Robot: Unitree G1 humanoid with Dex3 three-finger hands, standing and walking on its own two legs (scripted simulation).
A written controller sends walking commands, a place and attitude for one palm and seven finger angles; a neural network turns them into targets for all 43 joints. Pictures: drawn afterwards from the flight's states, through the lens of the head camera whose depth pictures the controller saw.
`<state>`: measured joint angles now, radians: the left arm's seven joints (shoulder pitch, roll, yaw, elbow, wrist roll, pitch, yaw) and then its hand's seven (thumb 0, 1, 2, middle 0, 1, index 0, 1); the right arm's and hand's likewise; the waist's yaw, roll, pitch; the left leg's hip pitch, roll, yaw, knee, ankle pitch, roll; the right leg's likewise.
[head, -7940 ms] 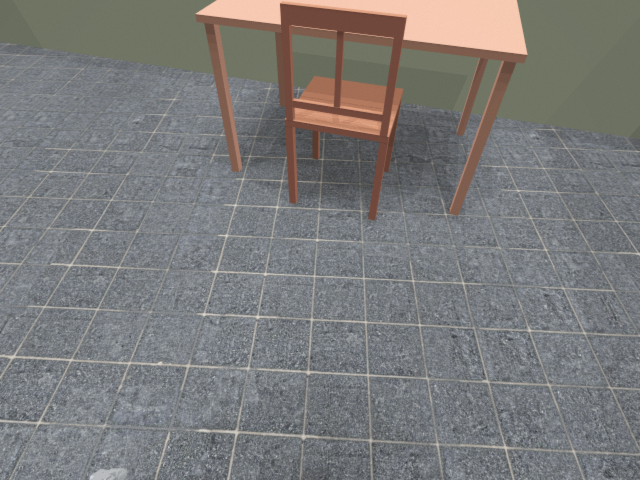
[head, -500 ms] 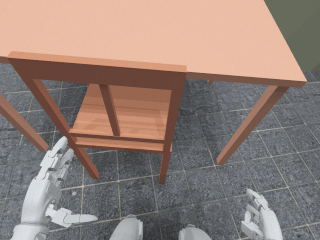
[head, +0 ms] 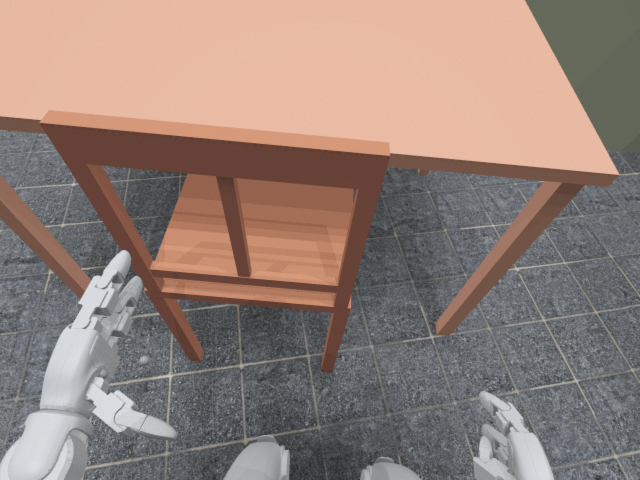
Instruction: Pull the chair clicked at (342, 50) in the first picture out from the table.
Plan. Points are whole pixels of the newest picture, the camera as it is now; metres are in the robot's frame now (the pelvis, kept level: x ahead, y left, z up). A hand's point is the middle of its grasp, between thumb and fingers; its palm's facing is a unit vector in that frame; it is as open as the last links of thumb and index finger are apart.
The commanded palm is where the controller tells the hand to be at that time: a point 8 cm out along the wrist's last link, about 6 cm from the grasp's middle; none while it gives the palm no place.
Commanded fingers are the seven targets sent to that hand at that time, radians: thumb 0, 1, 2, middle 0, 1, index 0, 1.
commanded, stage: raise the hand toward the chair's back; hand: left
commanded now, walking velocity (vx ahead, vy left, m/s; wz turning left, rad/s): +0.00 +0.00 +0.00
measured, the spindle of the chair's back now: (236, 231) +0.47 +0.16 -0.03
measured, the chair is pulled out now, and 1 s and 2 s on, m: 0.00 0.00 0.00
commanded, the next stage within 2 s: aim the fingers beside a spindle in 0.42 s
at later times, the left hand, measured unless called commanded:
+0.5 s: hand (160, 360) +0.24 +0.19 +0.04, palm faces -0.01 -1.00 -0.06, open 16.9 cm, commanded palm +0.22 +0.25 +0.05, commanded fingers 0.00 -0.50 0.30 -0.06 -0.08 -0.06 -0.08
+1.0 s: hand (184, 344) +0.27 +0.17 +0.02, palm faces -0.02 -1.00 -0.05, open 16.9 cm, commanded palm +0.25 +0.23 +0.03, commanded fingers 0.00 -0.50 0.30 -0.06 -0.08 -0.06 -0.08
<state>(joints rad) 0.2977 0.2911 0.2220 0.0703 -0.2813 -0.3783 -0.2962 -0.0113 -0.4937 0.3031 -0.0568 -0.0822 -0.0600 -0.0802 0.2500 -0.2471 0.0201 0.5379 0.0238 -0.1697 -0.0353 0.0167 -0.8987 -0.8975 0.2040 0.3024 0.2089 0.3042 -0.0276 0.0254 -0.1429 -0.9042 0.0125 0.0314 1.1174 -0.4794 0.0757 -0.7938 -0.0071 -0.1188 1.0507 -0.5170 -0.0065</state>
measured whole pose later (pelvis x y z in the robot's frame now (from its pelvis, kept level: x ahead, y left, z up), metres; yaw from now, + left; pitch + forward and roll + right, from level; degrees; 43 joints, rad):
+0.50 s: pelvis +0.00 -0.01 +0.00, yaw +0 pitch +15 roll -3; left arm 0.31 0.27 0.22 0.09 -0.28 -0.41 -0.29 -0.01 -0.49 0.30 -0.06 -0.08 -0.06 -0.08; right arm 0.23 -0.24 0.02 0.54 0.02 -0.17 -0.03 0.02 -0.90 -0.90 0.20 0.30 0.21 0.30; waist -0.03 0.03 -0.15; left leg -0.91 0.02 0.03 1.12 -0.48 0.06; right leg -0.80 0.00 -0.12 1.06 -0.53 -0.02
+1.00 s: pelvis +0.00 -0.03 -0.01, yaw +0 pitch +17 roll -3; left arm 0.21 0.28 0.23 0.19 -0.29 -0.43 -0.30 -0.01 -0.49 0.30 -0.06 -0.08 -0.06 -0.08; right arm 0.23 -0.26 0.00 0.56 0.02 -0.16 -0.03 0.02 -0.90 -0.90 0.20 0.30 0.21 0.30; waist -0.04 0.03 -0.16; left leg -0.96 0.03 0.02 1.16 -0.50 0.04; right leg -0.87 0.01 -0.12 1.12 -0.56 -0.04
